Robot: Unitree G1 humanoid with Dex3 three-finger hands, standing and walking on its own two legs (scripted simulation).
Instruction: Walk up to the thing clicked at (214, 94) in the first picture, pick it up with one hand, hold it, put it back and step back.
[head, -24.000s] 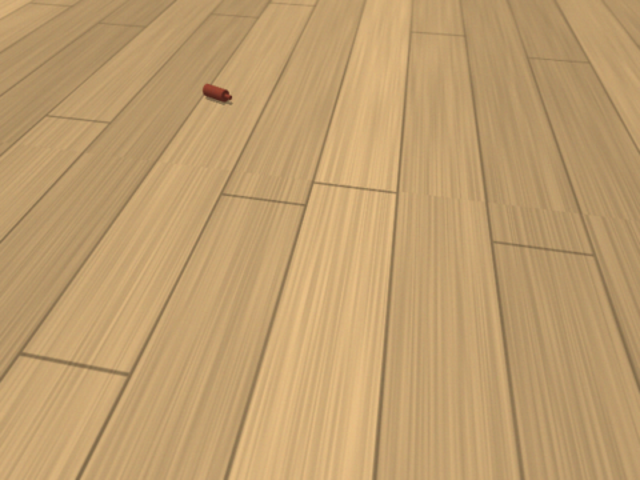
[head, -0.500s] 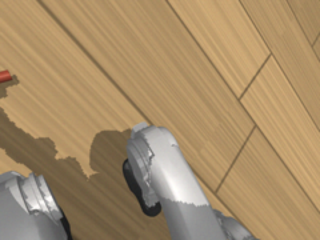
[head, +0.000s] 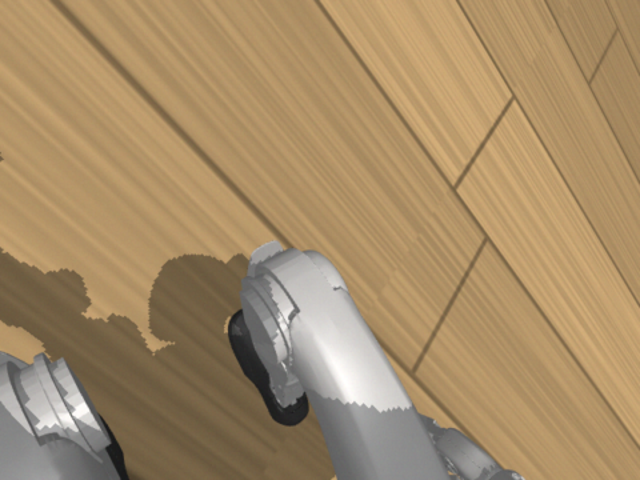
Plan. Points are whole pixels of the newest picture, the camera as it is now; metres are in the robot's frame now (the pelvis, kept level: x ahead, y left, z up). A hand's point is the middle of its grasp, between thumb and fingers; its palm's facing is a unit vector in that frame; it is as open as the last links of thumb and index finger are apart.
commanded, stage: rest palm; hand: left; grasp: from above
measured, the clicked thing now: out of the picture +0.50 +0.26 -0.28
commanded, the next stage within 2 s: close in 0.14 s
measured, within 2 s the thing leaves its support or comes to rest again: neither
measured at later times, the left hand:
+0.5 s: hand out of the picture +0.48 +0.28 -0.26, palm faces -0.45 -0.15 -0.88, open 12.5 cm
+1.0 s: hand out of the picture +0.48 +0.28 -0.26, palm faces -0.47 -0.15 -0.87, open 10.7 cm
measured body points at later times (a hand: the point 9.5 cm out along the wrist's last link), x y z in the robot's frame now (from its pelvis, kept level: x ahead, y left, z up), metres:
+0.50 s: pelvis +0.00 +0.00 +0.00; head +0.29 +0.12 +0.32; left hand +0.50 +0.28 -0.21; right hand +0.03 -0.24 -0.04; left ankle +0.06 +0.13 -0.28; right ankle +0.11 -0.13 -0.28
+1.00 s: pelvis +0.00 +0.00 +0.01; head +0.30 +0.12 +0.31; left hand +0.50 +0.29 -0.21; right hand +0.02 -0.24 -0.05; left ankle +0.06 +0.13 -0.28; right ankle +0.11 -0.13 -0.28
